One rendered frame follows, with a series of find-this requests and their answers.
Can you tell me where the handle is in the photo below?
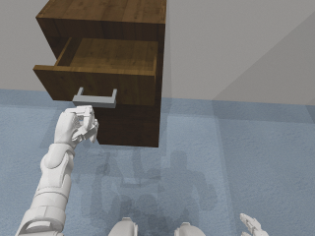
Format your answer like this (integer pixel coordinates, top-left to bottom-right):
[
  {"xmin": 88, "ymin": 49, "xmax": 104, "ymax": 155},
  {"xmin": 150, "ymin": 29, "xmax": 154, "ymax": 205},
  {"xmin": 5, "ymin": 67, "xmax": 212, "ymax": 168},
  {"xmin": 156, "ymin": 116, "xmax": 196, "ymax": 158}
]
[{"xmin": 72, "ymin": 87, "xmax": 117, "ymax": 108}]

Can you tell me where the robot left hand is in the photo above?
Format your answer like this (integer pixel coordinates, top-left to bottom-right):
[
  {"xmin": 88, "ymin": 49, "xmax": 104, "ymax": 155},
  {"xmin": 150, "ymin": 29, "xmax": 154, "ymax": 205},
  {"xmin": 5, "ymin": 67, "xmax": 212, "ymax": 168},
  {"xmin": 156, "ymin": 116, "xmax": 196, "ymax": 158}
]
[{"xmin": 54, "ymin": 105, "xmax": 99, "ymax": 149}]

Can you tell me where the drawer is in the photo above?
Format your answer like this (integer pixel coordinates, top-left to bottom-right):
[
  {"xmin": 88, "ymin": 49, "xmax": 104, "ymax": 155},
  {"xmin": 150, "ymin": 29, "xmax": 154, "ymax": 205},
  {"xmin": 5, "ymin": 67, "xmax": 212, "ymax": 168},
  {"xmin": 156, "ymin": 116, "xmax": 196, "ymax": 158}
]
[{"xmin": 33, "ymin": 37, "xmax": 158, "ymax": 106}]

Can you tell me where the right robot shin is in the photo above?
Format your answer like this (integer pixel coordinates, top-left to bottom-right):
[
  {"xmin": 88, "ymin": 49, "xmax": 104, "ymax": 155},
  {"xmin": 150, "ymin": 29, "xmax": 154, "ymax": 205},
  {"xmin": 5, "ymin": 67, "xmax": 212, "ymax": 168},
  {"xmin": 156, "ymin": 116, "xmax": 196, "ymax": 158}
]
[{"xmin": 180, "ymin": 222, "xmax": 190, "ymax": 227}]

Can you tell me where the robot left forearm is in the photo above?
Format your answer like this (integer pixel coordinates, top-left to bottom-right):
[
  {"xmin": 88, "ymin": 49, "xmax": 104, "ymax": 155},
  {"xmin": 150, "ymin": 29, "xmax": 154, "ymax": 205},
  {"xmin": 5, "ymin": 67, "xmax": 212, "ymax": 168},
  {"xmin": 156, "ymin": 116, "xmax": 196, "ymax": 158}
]
[{"xmin": 15, "ymin": 143, "xmax": 76, "ymax": 236}]

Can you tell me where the robot right hand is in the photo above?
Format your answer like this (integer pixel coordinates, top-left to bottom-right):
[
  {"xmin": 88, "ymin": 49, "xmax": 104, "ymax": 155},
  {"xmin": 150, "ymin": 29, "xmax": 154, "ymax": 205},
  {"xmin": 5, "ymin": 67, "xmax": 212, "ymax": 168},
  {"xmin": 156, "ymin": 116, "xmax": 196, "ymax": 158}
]
[{"xmin": 239, "ymin": 213, "xmax": 269, "ymax": 236}]

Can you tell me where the cabinet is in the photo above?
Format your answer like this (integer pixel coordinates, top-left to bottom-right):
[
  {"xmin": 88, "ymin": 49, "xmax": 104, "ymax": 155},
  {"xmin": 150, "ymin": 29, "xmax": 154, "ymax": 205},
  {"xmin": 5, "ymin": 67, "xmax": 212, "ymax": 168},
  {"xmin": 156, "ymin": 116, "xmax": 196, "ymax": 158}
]
[{"xmin": 35, "ymin": 0, "xmax": 167, "ymax": 148}]

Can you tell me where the robot left thigh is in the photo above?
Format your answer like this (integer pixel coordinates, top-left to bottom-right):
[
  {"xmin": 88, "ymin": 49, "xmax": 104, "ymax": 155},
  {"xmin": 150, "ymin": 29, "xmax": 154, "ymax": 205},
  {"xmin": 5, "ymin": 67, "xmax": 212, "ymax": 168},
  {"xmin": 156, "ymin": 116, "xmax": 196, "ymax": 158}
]
[{"xmin": 108, "ymin": 220, "xmax": 138, "ymax": 236}]

